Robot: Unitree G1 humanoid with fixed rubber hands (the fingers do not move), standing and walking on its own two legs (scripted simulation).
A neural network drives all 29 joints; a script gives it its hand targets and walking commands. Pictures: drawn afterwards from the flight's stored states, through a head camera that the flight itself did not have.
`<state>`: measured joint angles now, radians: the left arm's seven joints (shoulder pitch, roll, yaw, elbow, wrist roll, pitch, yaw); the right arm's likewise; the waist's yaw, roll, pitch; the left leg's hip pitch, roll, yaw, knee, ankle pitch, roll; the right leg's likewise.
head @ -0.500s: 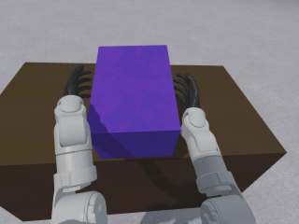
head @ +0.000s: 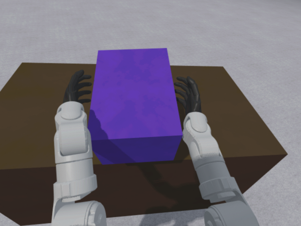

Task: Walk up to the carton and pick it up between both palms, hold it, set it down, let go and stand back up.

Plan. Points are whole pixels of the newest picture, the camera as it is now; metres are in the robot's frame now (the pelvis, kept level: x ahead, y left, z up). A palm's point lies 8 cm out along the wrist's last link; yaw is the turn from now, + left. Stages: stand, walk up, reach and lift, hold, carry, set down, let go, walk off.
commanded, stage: hold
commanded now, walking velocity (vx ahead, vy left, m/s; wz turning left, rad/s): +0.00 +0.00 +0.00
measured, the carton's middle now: (135, 104) +0.41 +0.00 +0.11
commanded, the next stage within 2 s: none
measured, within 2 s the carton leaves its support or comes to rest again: neither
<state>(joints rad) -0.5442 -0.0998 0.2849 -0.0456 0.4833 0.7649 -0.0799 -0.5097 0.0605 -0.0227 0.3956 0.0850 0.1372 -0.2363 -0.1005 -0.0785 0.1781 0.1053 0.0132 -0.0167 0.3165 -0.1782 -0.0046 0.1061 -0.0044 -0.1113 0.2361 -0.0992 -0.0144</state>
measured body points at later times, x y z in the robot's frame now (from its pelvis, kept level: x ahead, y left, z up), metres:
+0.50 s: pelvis +0.00 -0.01 +0.00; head -0.03 +0.02 +0.45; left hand +0.37 +0.15 +0.18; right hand +0.35 -0.15 +0.16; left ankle +0.02 +0.12 -0.75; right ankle +0.04 -0.11 -0.75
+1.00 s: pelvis +0.00 +0.00 +0.00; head -0.02 +0.03 +0.45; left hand +0.37 +0.15 +0.17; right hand +0.36 -0.14 +0.16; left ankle +0.02 +0.12 -0.75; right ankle +0.04 -0.11 -0.75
